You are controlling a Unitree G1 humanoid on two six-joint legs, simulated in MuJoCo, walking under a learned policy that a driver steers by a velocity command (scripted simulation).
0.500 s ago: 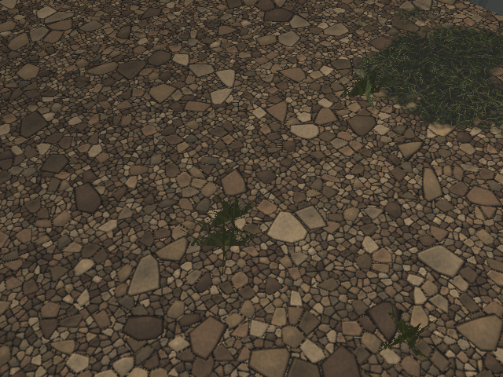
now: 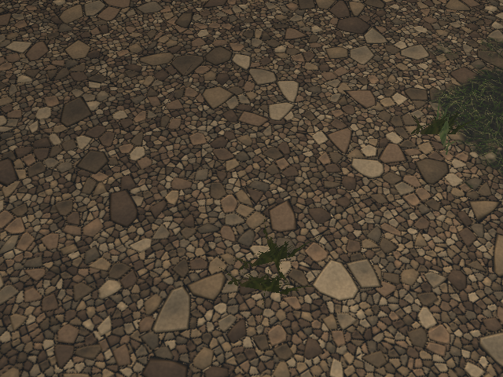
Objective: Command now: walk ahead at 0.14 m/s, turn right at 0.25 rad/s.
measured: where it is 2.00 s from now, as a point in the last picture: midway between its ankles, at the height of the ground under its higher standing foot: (363, 370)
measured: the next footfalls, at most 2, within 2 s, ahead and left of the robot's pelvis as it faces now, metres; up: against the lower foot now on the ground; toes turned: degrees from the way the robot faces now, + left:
right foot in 0.32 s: +0.09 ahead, -0.15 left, +0.00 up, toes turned -15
left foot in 0.80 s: +0.18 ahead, +0.06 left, +0.00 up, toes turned -29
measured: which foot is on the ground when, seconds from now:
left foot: down 0.00-0.32, up 0.34-0.78, down 0.80-1.00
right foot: up 0.00-0.30, down 0.32-0.80, up 0.82-1.00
